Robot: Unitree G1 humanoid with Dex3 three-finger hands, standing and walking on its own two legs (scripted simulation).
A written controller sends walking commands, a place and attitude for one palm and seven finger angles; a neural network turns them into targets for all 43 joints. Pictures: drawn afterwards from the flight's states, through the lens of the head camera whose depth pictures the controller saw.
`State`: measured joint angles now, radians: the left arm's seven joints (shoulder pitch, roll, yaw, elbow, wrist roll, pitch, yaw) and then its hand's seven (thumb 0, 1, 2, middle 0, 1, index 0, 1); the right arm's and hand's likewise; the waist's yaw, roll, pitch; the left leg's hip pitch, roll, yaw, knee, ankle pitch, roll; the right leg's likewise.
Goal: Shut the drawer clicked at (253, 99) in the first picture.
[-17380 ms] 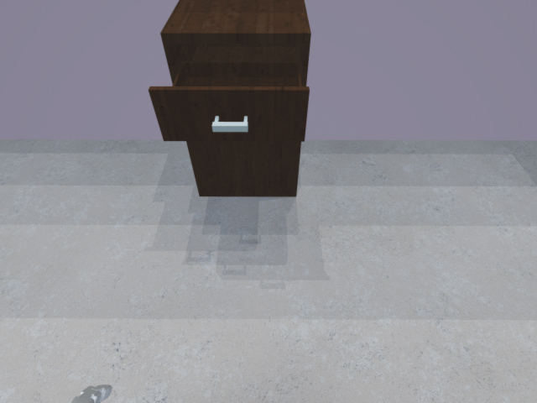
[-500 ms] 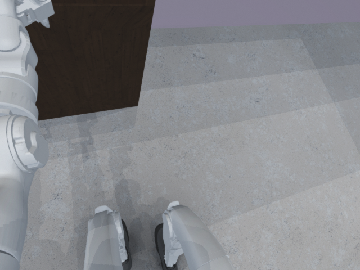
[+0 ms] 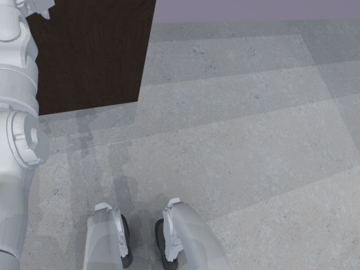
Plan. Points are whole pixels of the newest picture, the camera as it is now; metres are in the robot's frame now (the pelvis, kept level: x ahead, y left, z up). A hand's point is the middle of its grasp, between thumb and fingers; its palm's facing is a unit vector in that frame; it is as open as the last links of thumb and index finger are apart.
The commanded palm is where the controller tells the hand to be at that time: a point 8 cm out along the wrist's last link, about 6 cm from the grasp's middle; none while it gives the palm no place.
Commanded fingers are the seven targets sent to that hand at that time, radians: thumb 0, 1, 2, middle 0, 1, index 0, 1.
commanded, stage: pull the fist back off the drawer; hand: left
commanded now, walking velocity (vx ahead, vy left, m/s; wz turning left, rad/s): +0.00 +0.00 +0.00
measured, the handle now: out of the picture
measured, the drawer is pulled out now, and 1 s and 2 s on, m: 0.00 0.00 0.00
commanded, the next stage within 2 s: draw the hand back to the body in 0.26 s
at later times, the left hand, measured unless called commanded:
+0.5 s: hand out of the picture +0.60 +0.17 +0.10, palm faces +0.19 -0.98 -0.03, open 3.2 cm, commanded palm +0.54 +0.18 +0.12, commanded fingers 0.00 0.90 0.90 -1.40 -1.60 -1.40 -1.60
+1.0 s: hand out of the picture +0.39 +0.19 +0.20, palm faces +0.16 -0.97 -0.19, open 3.3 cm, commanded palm +0.36 +0.24 +0.23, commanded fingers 0.00 0.90 0.90 -1.40 -1.60 -1.40 -1.60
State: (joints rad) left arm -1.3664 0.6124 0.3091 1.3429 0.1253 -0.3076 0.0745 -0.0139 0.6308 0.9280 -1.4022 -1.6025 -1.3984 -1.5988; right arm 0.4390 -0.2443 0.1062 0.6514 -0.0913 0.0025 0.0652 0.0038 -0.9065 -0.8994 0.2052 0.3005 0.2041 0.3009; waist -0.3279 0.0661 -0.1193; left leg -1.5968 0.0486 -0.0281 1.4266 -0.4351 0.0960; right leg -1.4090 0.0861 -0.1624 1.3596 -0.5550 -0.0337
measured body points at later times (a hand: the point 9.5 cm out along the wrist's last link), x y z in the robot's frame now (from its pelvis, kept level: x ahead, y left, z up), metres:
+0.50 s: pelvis +0.05 -0.01 +0.04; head +0.23 +0.02 +0.45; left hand +0.58 +0.22 +0.10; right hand +0.04 -0.26 -0.07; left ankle +0.09 +0.07 -0.57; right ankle +0.04 -0.11 -0.57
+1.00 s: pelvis +0.08 -0.01 +0.14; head +0.11 -0.01 +0.58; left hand +0.37 +0.24 +0.21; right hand +0.28 -0.24 +0.05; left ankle +0.09 +0.07 -0.57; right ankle +0.04 -0.11 -0.57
